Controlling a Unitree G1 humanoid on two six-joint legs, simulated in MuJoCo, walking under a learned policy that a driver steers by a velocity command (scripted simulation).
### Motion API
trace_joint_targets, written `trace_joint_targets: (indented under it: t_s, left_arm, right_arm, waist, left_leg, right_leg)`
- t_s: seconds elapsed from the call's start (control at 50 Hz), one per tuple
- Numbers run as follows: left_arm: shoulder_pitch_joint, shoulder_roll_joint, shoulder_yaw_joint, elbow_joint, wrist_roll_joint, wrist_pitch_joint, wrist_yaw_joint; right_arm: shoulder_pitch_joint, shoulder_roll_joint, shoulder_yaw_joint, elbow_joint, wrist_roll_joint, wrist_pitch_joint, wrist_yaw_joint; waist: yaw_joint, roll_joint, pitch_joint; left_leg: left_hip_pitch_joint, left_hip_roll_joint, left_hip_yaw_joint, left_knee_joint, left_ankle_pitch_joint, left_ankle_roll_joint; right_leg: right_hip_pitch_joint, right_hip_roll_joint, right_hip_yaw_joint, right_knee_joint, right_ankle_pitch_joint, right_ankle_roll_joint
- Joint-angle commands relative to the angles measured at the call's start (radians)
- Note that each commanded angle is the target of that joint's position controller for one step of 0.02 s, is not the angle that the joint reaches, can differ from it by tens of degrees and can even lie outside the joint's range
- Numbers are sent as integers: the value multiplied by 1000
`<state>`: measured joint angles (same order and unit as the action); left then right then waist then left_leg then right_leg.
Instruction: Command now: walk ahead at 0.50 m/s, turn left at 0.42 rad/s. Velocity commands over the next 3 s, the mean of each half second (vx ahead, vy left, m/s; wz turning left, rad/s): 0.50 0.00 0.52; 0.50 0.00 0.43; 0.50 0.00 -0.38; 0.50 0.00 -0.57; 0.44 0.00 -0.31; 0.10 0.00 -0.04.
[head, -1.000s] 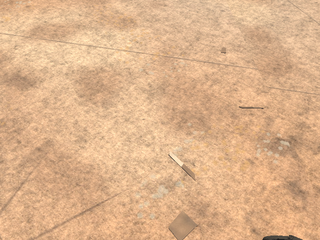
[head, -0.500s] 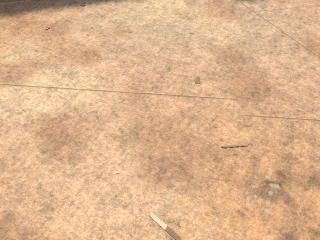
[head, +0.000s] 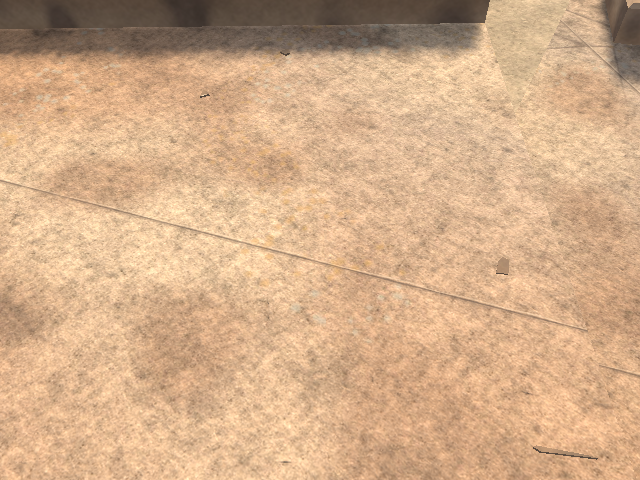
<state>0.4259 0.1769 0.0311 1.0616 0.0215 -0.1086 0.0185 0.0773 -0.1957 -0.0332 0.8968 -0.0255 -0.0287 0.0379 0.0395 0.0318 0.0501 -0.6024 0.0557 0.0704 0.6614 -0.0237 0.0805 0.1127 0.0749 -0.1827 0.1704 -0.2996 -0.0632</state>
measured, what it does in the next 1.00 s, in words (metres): walks ahead, turning left: left foot, then right foot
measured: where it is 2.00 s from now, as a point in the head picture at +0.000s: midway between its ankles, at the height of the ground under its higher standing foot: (241, 246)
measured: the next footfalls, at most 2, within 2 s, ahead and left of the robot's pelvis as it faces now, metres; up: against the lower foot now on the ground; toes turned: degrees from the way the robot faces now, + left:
left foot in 0.10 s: +0.21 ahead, +0.08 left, +0.00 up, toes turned +8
right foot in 0.64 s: +0.57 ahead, -0.01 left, +0.00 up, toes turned +23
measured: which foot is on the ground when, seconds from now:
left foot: up 0.00-0.08, down 0.10-0.64, up 0.66-1.00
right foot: down 0.00-0.12, up 0.14-0.62, down 0.64-1.00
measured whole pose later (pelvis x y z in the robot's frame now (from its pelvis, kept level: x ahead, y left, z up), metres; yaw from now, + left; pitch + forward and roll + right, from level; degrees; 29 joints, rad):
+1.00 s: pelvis +0.54 +0.10 +0.01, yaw +29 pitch +2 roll -1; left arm 0.44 0.24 0.04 0.90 0.01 -0.09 -0.02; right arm 0.09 -0.26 -0.04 0.75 -0.04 -0.02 0.06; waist 0.07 0.04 0.02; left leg -0.60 0.07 -0.02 0.76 -0.14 0.02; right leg -0.06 0.02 -0.11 0.26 -0.23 -0.03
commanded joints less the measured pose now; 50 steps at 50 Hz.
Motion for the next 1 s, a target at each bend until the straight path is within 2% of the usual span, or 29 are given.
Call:
trace_joint_targets:
  t_s: [0.02, 0.06, 0.08, 0.1, 0.12, 0.14, 0.16, 0.18, 0.2, 0.22, 0.26, 0.32, 0.42, 0.52, 0.56, 0.58, 0.6, 0.62, 0.64, 0.66, 0.68, 0.7, 0.72, 0.74, 0.78, 0.82, 0.86, 0.94, 1.0]
  left_arm:
    - [51, 150, 26, -17, 3, 0, 18]
    - [30, 177, 34, -25, 8, 13, 24]
    - [20, 190, 38, -34, 7, 22, 23]
    - [-7, 194, 39, -60, 1, 24, 19]
    - [29, 109, 23, -124, -24, 17, -2]
    - [-47, 155, 36, -159, -13, 7, -12]
    - [-143, 154, 35, -193, -7, -3, -19]
    - [-158, 151, 32, -200, -11, -13, -20]
    - [-151, 143, 34, -193, -4, -7, -18]
    - [-133, 135, 33, -196, 14, 12, -17]
    - [-123, 117, 31, -204, 30, 50, -24]
    - [-219, 118, 30, -253, 28, 70, -31]
    - [-415, 129, 25, -334, 20, 72, -37]
    - [-548, 137, 10, -405, 9, 56, -45]
    - [-520, 156, 12, -415, 5, 47, -43]
    - [-460, 171, 16, -403, 2, 42, -39]
    - [-361, 197, 26, -376, -1, 36, -31]
    - [-219, 225, 39, -339, 2, 24, -18]
    - [-68, 287, 55, -329, 24, 16, 0]
    - [-48, 377, 74, -340, 48, 25, 5]
    - [-99, 323, 71, -344, 27, 41, -2]
    - [-174, 225, 49, -361, 17, 45, -4]
    - [-211, 171, 34, -357, 15, 43, -8]
    - [-212, 160, 30, -348, 17, 39, -7]
    - [-181, 163, 30, -320, 8, 23, -10]
    - [-138, 165, 31, -298, -1, 2, -20]
    - [-101, 172, 33, -272, 0, -9, -29]
    - [-85, 174, 32, -239, -15, 2, -38]
    - [-22, 213, 43, -214, -10, 12, -40]
  right_arm:
    - [-70, -56, -11, -83, -4, -17, -1]
    - [51, -83, -28, -52, -7, -20, -9]
    - [169, -105, -42, -16, -11, -25, -11]
    - [319, -161, -67, 24, -25, -30, -17]
    - [384, -278, -102, 15, -32, -25, -30]
    - [365, -285, -102, 13, 1, -10, -26]
    - [294, -266, -97, 13, 14, -4, -30]
    - [240, -207, -83, 5, 17, -5, -31]
    - [198, -171, -73, -1, 17, -10, -34]
    - [176, -147, -64, -3, 25, -16, -39]
    - [194, -152, -62, -4, 29, -36, -40]
    - [253, -193, -71, -1, 28, -43, -39]
    - [361, -194, -71, -4, 25, -32, -39]
    - [420, -208, -73, -15, 10, -27, -51]
    - [396, -225, -77, -30, 7, -28, -59]
    - [358, -237, -80, -44, 6, -29, -61]
    - [326, -251, -84, -56, 6, -34, -57]
    - [303, -255, -84, -62, 14, -41, -47]
    - [310, -198, -68, -88, 26, -50, -35]
    - [418, -95, -48, -121, 61, -47, -37]
    - [434, -181, -55, -104, 23, -34, -45]
    - [376, -193, -59, -95, 9, -24, -42]
    - [321, -179, -56, -100, 5, -20, -33]
    - [300, -166, -55, -106, -1, -13, -24]
    - [297, -153, -53, -115, -11, 11, -5]
    - [258, -135, -47, -135, -13, 20, 6]
    - [211, -113, -37, -150, -16, 17, 11]
    - [53, -98, -13, -197, -23, 3, 21]
    - [-51, -86, 4, -224, -10, -8, 21]
  waist:
    - [-21, -102, 43]
    - [-77, -126, -35]
    - [-124, -125, -101]
    - [-198, -86, -177]
    - [-173, 128, -296]
    - [-160, 92, -340]
    - [-134, 22, -180]
    - [-101, -36, -90]
    - [-57, -72, -33]
    - [-23, -61, -19]
    - [-5, -33, -38]
    - [-25, -4, -22]
    - [-101, 28, -10]
    - [-143, 40, -3]
    - [-116, 52, -7]
    - [-79, 58, -19]
    - [-36, 56, -62]
    - [37, 9, -136]
    - [91, -72, -274]
    - [27, -307, -384]
    - [-9, -241, -345]
    - [-23, -115, -190]
    - [-27, -51, -101]
    - [-36, -84, -69]
    - [-54, -141, -50]
    - [-52, -134, -56]
    - [-49, -127, -47]
    - [-44, -125, -12]
    - [-5, -130, -6]
  left_leg:
    - [33, -52, 63, -55, -85, 48]
    - [169, -121, 98, -69, -185, 95]
    - [307, -148, 95, -120, -184, 122]
    - [541, -89, -20, -176, -184, 174]
    - [866, 217, -492, -202, -184, 324]
    - [920, 301, -827, -355, -151, 380]
    - [806, 267, -654, -377, -168, 337]
    - [666, 233, -549, -406, -104, 289]
    - [552, 180, -463, -425, -11, 245]
    - [470, 131, -393, -438, 60, 218]
    - [422, 85, -335, -442, 157, 210]
    - [412, 51, -314, -462, 174, 195]
    - [530, 41, -355, -443, 185, 153]
    - [641, 62, -407, -371, 287, 151]
    - [639, 75, -434, -332, 326, 125]
    - [601, 71, -432, -297, 375, 102]
    - [563, 52, -427, -215, 474, 79]
    - [516, -2, -389, -40, 490, 56]
    - [391, -64, -338, 215, 260, 35]
    - [82, -223, -213, 503, -483, 3]
    - [-14, -146, -205, 622, -502, 14]
    - [-26, -95, -192, 633, -403, 9]
    - [-9, -61, -178, 589, -337, 0]
    - [12, -37, -170, 553, -314, -7]
    - [45, -18, -151, 528, -297, -19]
    - [23, -17, -153, 503, -271, -23]
    - [-18, -27, -174, 440, -225, -30]
    - [-2, 5, -65, 155, -96, -59]
    - [101, -16, -17, -3, -86, -74]
  right_leg:
    - [17, -313, 27, 89, 868, -68]
    - [45, -321, -3, 301, 1114, -62]
    - [8, -317, -16, 479, 1088, -53]
    - [-165, -296, -29, 732, 884, -29]
    - [-565, -146, -41, 1143, 201, 24]
    - [-767, -22, 161, 1303, -216, 32]
    - [-868, -104, 225, 1276, -116, 22]
    - [-839, -143, 217, 1185, -34, 24]
    - [-780, -170, 215, 1101, -11, 33]
    - [-713, -185, 216, 1041, -5, 51]
    - [-663, -187, 201, 977, 1, 80]
    - [-719, -188, 178, 859, 95, 113]
    - [-819, -163, 182, 651, 248, 124]
    - [-813, -111, 183, 485, 257, 101]
    - [-717, -95, 199, 408, 230, 79]
    - [-606, -79, 198, 367, 196, 63]
    - [-455, -48, 188, 346, 158, 45]
    - [-262, -54, 187, 282, 186, 21]
    - [-23, -238, 363, 259, 23, -22]
    - [209, -522, 812, 176, -29, -126]
    - [125, -526, 960, 131, -129, -158]
    - [-24, -483, 799, 111, -147, -139]
    - [-137, -425, 641, 87, -52, -116]
    - [-195, -381, 530, 66, 41, -91]
    - [-255, -341, 394, 40, 199, -75]
    - [-253, -337, 339, 22, 315, -93]
    - [-243, -331, 303, -5, 342, -115]
    - [-254, -264, 223, -28, 366, -118]
    - [-261, -265, 229, 1, 423, -114]
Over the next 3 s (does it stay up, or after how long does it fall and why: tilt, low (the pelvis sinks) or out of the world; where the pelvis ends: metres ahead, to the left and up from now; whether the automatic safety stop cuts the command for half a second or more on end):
stays up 1.36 0.21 0.00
